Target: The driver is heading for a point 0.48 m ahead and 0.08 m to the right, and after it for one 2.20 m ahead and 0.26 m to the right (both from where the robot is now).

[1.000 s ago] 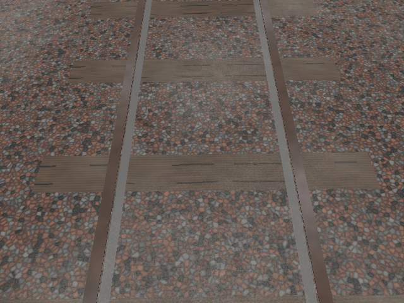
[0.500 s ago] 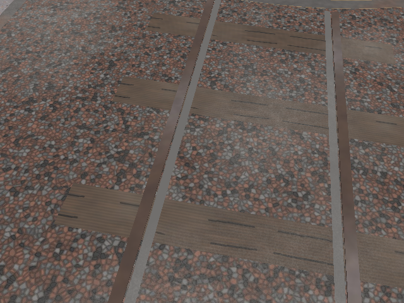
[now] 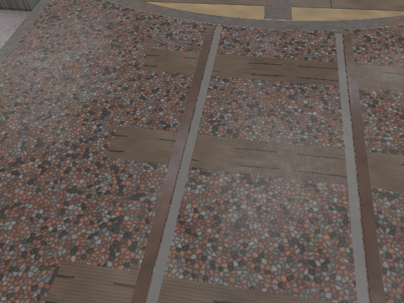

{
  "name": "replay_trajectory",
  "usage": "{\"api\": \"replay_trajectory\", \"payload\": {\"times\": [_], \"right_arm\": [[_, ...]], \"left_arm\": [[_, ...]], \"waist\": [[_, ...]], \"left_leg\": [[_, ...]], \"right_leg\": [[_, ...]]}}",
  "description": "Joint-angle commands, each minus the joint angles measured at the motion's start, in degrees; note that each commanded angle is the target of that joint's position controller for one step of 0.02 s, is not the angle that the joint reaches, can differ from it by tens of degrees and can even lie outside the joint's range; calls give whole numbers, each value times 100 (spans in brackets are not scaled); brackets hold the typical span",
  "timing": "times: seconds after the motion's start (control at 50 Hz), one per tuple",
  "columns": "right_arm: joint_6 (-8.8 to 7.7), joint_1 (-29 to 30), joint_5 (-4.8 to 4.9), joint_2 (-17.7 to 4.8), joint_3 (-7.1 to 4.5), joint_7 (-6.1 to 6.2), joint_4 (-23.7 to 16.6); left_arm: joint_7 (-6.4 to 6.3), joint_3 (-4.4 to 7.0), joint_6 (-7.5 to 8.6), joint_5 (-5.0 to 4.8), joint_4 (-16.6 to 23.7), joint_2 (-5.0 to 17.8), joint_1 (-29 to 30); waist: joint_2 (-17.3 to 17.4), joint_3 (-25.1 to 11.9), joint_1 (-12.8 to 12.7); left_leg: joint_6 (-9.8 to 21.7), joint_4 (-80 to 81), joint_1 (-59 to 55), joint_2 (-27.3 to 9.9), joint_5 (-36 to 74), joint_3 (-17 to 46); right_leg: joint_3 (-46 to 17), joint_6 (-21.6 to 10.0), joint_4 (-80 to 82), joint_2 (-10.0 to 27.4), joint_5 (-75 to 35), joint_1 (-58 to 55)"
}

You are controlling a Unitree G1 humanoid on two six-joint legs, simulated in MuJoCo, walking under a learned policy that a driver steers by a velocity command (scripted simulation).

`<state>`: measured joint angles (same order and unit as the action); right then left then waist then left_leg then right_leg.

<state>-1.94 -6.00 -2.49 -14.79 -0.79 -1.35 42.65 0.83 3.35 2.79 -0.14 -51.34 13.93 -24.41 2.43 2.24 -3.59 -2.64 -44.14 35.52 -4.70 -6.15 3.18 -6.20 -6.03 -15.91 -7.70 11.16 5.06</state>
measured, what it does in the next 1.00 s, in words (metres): walks ahead, turning right: left foot, then right foot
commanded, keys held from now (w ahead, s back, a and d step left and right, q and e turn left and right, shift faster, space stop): w+e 0.64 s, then w+q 0.36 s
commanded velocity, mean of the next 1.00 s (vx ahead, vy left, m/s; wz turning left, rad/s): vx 0.50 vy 0.00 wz -0.35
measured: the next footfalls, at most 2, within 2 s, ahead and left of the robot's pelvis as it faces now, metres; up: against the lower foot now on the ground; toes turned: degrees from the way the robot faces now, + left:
left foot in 0.18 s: +0.27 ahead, +0.12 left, +0.00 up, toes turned -9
right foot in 0.70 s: +0.46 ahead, -0.17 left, +0.00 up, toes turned -28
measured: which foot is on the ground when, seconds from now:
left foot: up 0.00-0.16, down 0.18-0.72, up 0.74-1.00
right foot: down 0.00-0.18, up 0.20-0.68, down 0.70-1.00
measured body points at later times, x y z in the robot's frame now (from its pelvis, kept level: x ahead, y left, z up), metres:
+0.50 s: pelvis +0.26 +0.03 +0.00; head +0.29 +0.03 +0.45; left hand +0.49 +0.23 -0.11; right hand +0.19 -0.24 -0.12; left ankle +0.23 +0.13 -0.75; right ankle +0.31 -0.13 -0.68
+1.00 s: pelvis +0.49 -0.12 +0.00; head +0.50 -0.14 +0.45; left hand +0.62 +0.12 -0.13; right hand +0.46 -0.39 -0.14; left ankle +0.63 +0.00 -0.67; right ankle +0.43 -0.15 -0.75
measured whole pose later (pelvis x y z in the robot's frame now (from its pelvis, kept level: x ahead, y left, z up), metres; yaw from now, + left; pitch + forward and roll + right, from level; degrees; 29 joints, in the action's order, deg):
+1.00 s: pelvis +0.49 -0.12 +0.00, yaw -21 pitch +0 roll +0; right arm -0.2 -15.9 -1.2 -14.8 -3.2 -2.1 49.9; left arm 0.1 2.3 4.7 1.1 -50.8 13.3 -19.8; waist 2.4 2.0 -0.3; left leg 1.6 -58.0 36.6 -4.8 -7.4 2.2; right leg 8.7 -5.5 -13.8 -4.0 12.3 1.8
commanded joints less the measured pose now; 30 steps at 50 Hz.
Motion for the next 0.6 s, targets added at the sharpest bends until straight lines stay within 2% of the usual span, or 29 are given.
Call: {"api": "replay_trajectory", "payload": {"times": [0.02,0.06,0.1,0.14,0.16,0.18,0.2,0.22,0.24,0.26,0.28,0.3,0.32,0.38,0.44,0.52,0.6], "right_arm": [[-94,743,54,-373,-49,-3,-566],[-133,977,86,-397,-35,5,-673],[-182,897,103,-491,-53,22,-705],[-241,230,118,-660,-120,80,-520],[-305,-417,90,-808,-188,146,-334],[-365,-1221,-25,-1214,-299,249,-259],[-301,-1546,-125,-1627,-389,322,-293],[-194,-1384,-26,-1613,-450,302,-225],[-167,-1021,20,-976,-324,264,-327],[-185,-779,57,-636,-237,231,-324],[-209,-688,36,-531,-202,224,-299],[-254,-773,51,-509,-191,236,-213],[-302,-852,80,-523,-201,222,-141],[-421,-1085,156,-605,-254,174,5],[-415,-1251,150,-621,-281,163,132],[-396,-1399,141,-684,-312,151,279],[-318,-1743,137,-863,-369,200,479]], "left_arm": [[-53,241,52,22,256,964,-290],[-82,253,29,70,259,988,-391],[-126,280,13,104,324,1054,-280],[-136,313,15,111,439,1159,57],[-100,308,47,68,464,1154,165],[-46,231,103,-8,592,880,177],[-54,109,112,-127,754,334,-171],[-89,155,34,16,755,730,-488],[-85,190,-45,123,612,907,-177],[-10,176,-60,148,642,816,200],[43,166,-94,161,663,711,322],[98,170,-156,226,693,692,392],[138,157,-216,243,691,650,400],[229,124,-290,227,903,563,811],[299,80,-302,229,1122,516,1388],[390,-42,-258,201,1380,362,2139],[424,-77,-251,241,1617,410,2659]], "waist": [[-618,-15,-92],[-644,-41,-159],[-699,-77,-40],[-729,-262,317],[-490,-579,651],[93,-1282,975],[1058,-1756,867],[1289,-1760,579],[343,-963,523],[6,-426,516],[150,-244,428],[364,-145,385],[405,-145,350],[316,-198,323],[249,-39,395],[251,138,534],[236,264,668]], "left_leg": [[-58,530,-49,273,425,-258],[-13,795,-142,377,342,-239],[90,1136,-541,447,96,-141],[252,1559,-1681,627,-284,-166],[400,1940,-2679,583,-195,-123],[695,2152,-3918,-425,-1024,829],[1075,2582,-5177,-1856,-1745,2850],[1506,2830,-4888,-2184,-2347,4201],[1419,2904,-4179,-1882,-2571,3421],[1290,3051,-3530,-1505,-1944,2467],[1136,3189,-3186,-1241,-1245,1783],[1073,3247,-3000,-1072,-635,1312],[1048,3284,-2928,-963,-109,967],[1155,3416,-3059,-1029,758,416],[1188,3561,-3162,-992,1020,-115],[1047,3565,-3120,-831,1233,-831],[927,3309,-3628,-1027,1809,-1163]], "right_leg": [[-1200,-634,281,1335,-1744,18],[-1341,-607,20,1404,-2130,-181],[-1549,-494,-248,1484,-2307,-228],[-1650,-296,-740,1407,-2619,86],[-1468,-156,-1511,1118,-2690,352],[-1043,8,-2873,763,-1838,909],[-232,169,-4309,4,1520,2449],[29,133,-5085,213,2058,3172],[-28,125,-5346,596,1534,3292],[42,180,-5173,740,1120,3195],[102,239,-4983,884,917,3042],[148,295,-4875,976,835,2960],[209,332,-4899,985,726,2902],[254,411,-4846,1056,332,3235],[345,503,-4414,1136,-194,3636],[708,446,-3088,1131,-980,3271],[1125,166,-2243,1012,-583,2962]]}}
